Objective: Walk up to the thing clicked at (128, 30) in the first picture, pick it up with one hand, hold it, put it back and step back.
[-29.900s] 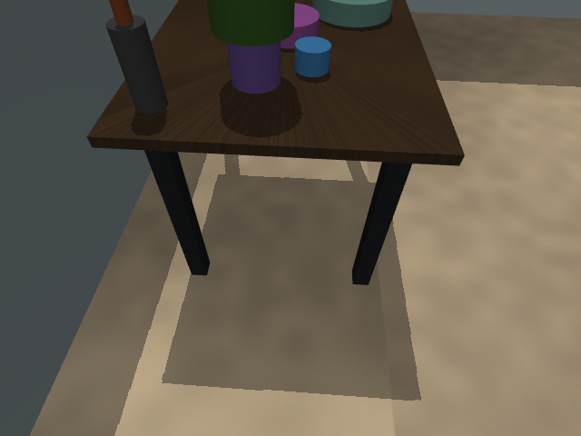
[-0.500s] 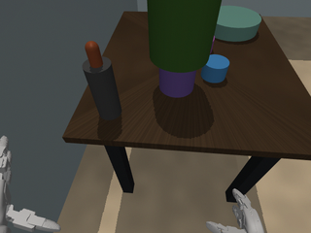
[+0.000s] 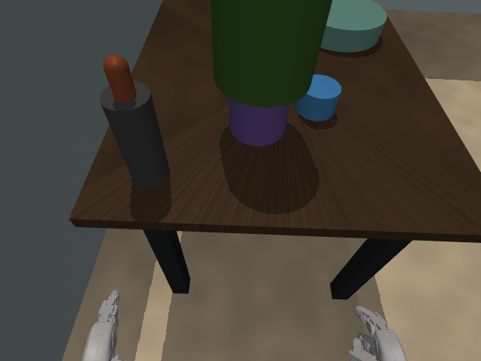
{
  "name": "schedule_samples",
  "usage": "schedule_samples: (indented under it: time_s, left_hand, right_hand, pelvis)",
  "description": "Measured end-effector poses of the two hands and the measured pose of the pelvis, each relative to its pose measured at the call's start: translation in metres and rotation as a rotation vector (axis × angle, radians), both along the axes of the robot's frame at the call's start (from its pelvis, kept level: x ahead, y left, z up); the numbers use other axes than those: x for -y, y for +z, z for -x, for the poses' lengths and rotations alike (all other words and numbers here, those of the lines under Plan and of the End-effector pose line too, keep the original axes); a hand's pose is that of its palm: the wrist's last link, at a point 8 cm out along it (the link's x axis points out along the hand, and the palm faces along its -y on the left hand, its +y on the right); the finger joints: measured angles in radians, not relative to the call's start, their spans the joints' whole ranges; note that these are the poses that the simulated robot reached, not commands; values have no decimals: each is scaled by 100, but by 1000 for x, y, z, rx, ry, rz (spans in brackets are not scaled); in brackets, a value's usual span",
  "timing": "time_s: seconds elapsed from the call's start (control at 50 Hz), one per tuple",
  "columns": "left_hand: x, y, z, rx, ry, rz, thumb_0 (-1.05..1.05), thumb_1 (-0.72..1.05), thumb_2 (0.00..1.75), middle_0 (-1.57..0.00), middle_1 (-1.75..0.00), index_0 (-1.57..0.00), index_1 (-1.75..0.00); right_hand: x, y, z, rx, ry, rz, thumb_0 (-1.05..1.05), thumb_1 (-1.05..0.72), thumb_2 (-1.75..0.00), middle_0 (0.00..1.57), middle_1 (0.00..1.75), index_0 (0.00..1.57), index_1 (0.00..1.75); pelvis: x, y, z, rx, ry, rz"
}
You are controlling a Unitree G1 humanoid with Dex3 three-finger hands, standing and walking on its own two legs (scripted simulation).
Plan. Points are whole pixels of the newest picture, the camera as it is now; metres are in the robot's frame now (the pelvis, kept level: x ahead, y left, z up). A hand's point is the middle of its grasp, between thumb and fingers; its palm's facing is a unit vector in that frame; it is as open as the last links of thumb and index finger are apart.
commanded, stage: home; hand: left
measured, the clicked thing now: (135, 125) +0.48 +0.20 +0.11
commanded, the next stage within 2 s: none
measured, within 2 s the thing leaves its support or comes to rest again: neither
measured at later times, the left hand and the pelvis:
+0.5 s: hand out of the picture +0.13 +0.21 -0.12, palm faces -0.03 -0.94 -0.34, open 17.5 cm; pelvis +0.00 -0.01 +0.00, yaw +0 degrees
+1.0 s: hand out of the picture +0.02 +0.25 -0.14, palm faces -0.04 -0.92 -0.38, open 17.6 cm; pelvis -0.02 -0.01 +0.02, yaw +0 degrees
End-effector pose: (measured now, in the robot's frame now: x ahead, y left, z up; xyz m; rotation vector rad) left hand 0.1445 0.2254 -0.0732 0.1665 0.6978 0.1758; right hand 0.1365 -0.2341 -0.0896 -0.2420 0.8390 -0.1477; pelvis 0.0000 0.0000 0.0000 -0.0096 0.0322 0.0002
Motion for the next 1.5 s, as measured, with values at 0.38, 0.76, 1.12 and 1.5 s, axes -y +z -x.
schedule_samples:
  time_s: [0.38, 0.76, 1.12, 1.5]
  left_hand:
    - [5, -1, -9, -54, -45, -49, 0, -55, 4, -6, -5, -6, -4]
    - [-77, -20, 110, -522, 15, -190, 0, -57, 3, -5, -5, -6, -4]
    - [-65, -28, 120, -574, 30, -136, 0, -55, 4, -6, -5, -6, -4]
    - [-64, -25, 93, -556, 29, -135, 0, -55, 4, -6, -5, -6, -5]
  right_hand:
    - [11, -4, 0, -29, 9, -9, 1, -90, -90, 21, 31, 20, 30]
    - [70, -20, 93, -378, -41, 63, 1, -90, -90, 20, 30, 20, 30]
    - [66, -22, 115, -443, -51, 52, 0, -90, -90, 21, 31, 21, 30]
    - [71, -17, 83, -404, -45, 70, 0, -90, -90, 21, 30, 21, 30]
  pelvis:
    - [7, 1, -1, 13, -8, -6]
    - [8, 12, 18, 73, 2, -15]
    - [10, 16, 22, 75, -1, -12]
    - [10, 18, 10, 69, -2, -11]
